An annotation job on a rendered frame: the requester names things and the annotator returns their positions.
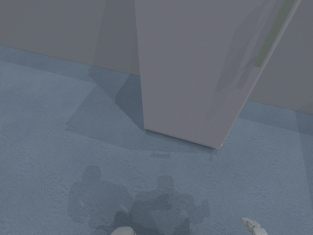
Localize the handle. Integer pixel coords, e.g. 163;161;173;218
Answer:
253;0;295;68

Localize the robot right hand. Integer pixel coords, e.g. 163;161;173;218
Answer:
241;217;268;235

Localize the fridge door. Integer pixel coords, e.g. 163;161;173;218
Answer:
135;0;298;148

